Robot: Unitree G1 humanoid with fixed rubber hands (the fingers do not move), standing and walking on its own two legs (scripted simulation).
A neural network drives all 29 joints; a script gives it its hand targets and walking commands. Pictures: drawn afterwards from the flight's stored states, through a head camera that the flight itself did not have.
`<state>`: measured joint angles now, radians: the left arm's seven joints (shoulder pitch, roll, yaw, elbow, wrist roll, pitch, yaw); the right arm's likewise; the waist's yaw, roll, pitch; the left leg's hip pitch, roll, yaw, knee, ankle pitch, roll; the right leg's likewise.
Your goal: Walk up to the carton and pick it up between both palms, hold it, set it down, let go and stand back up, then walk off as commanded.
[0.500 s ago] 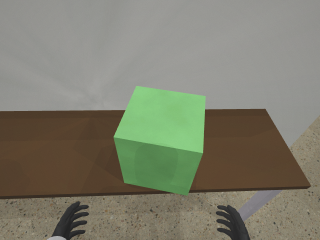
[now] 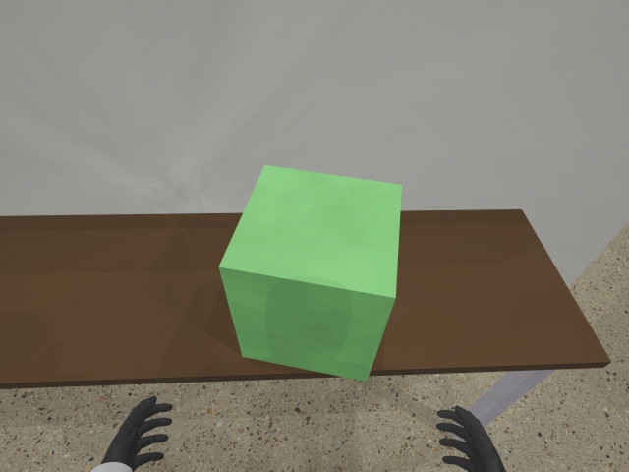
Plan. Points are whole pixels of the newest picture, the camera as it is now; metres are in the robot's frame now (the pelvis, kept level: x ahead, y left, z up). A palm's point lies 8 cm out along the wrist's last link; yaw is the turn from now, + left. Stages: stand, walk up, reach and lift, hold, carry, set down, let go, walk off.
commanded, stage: stand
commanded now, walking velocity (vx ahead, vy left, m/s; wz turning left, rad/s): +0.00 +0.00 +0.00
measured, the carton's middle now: (317, 276) +0.40 -0.01 -0.02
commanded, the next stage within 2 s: walk off in 1.24 s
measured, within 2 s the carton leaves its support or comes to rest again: neither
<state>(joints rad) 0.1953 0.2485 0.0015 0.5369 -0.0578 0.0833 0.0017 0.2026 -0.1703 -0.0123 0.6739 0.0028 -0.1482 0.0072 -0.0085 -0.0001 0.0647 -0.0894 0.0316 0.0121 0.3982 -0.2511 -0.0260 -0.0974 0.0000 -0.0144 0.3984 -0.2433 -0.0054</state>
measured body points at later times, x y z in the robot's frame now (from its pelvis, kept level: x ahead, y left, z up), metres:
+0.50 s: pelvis -0.01 -0.01 +0.00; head +0.00 -0.02 +0.45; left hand +0.13 +0.28 -0.10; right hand +0.13 -0.28 -0.10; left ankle -0.02 +0.13 -0.74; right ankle -0.02 -0.12 -0.74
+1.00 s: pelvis -0.01 +0.00 +0.00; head +0.00 -0.01 +0.45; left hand +0.11 +0.30 -0.11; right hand +0.11 -0.28 -0.11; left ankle -0.02 +0.13 -0.74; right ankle -0.02 -0.12 -0.74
